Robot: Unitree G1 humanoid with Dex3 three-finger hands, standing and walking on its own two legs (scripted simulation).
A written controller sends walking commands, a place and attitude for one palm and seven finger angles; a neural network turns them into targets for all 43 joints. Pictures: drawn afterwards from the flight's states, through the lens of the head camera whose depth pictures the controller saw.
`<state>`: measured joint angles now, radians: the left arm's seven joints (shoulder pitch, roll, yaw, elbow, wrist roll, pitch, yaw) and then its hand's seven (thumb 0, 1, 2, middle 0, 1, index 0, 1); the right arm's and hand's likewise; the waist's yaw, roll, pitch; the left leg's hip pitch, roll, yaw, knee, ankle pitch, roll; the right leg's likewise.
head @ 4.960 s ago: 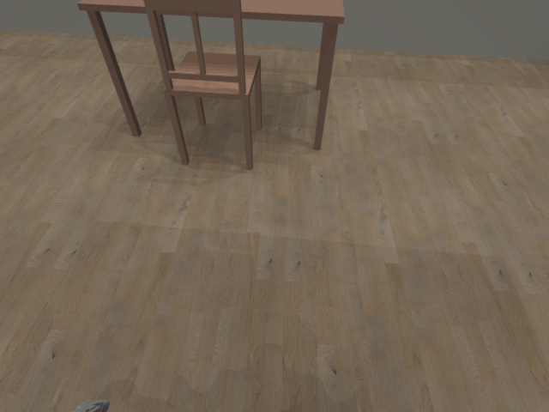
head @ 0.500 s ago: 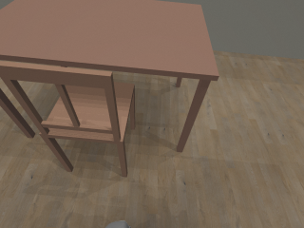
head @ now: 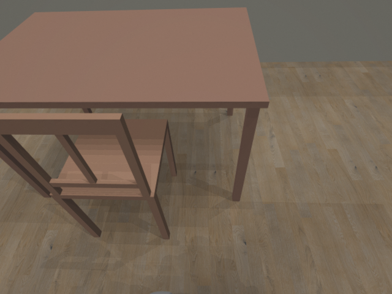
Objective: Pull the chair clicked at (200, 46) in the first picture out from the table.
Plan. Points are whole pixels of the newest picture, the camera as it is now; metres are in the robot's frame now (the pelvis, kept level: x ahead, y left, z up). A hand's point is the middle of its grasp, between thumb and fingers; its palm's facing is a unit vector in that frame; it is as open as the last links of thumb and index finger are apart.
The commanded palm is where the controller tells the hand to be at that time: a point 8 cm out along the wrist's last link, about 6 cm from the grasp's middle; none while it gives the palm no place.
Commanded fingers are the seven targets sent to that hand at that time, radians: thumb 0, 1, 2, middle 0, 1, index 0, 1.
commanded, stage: come to a stop and stand still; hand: left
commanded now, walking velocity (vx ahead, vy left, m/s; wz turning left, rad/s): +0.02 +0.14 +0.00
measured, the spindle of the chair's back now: (78, 159) +0.49 +0.40 -0.10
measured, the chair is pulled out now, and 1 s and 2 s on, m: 0.00 0.00 0.00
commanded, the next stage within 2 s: look again from close up in 0.46 s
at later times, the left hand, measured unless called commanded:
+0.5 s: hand out of the picture -0.04 +0.22 -0.17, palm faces +0.07 -0.98 -0.19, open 7.4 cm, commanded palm none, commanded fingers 0.00 0.90 0.90 -0.20 -0.30 -0.20 -0.30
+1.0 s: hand out of the picture +0.00 +0.20 -0.16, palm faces +0.05 -0.97 -0.25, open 7.4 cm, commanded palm none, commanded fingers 0.00 0.90 0.90 -0.20 -0.30 -0.20 -0.30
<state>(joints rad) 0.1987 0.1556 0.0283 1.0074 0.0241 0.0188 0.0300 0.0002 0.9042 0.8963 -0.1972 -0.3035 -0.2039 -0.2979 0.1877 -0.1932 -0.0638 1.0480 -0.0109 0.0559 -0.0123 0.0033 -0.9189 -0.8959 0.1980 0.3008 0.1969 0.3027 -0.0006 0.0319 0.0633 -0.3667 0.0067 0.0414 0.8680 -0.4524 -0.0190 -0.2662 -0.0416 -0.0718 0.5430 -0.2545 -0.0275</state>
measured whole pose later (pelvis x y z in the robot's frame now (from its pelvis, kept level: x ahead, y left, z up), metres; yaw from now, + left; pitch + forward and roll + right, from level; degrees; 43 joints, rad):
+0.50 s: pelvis -0.03 +0.04 +0.01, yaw +1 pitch -2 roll +0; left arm 0.27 0.18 0.02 1.13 0.01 0.03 0.02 0.00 0.91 0.90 -0.20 -0.30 -0.20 -0.30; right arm 0.26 -0.15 -0.01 1.11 -0.01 0.01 -0.02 0.01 -0.93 -0.90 0.20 0.30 0.20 0.30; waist 0.03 -0.02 0.03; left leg -0.11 0.00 0.06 0.43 -0.28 0.01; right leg -0.23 -0.07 -0.04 0.43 -0.16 0.04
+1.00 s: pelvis -0.01 +0.02 +0.00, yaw +1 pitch -1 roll +1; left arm 0.27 0.13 0.00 1.11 0.01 -0.02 0.03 0.00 0.91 0.90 -0.20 -0.30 -0.20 -0.30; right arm 0.32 -0.16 0.02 1.08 -0.01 -0.03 -0.02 0.01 -0.92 -0.90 0.20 0.30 0.20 0.30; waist 0.00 0.06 0.03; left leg -0.10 0.02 0.05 0.44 -0.31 -0.02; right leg -0.26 -0.05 -0.05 0.52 -0.24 0.00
